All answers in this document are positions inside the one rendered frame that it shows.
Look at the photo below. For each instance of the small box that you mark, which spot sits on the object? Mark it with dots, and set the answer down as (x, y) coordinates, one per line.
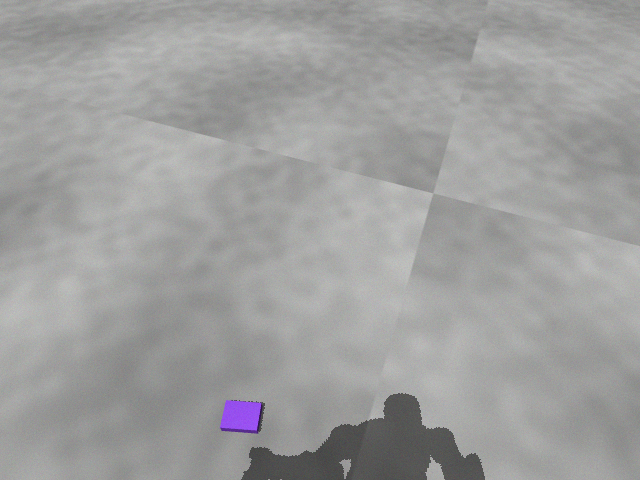
(240, 416)

